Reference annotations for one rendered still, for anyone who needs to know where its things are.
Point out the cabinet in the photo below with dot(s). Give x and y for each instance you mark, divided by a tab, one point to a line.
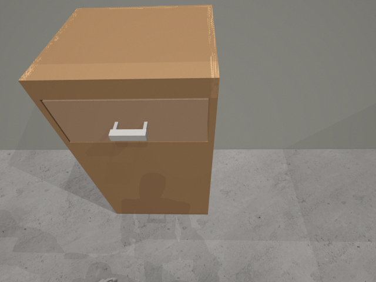
142	52

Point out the drawer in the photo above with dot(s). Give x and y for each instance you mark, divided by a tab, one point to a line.
172	119

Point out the handle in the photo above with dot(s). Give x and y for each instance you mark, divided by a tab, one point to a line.
116	134

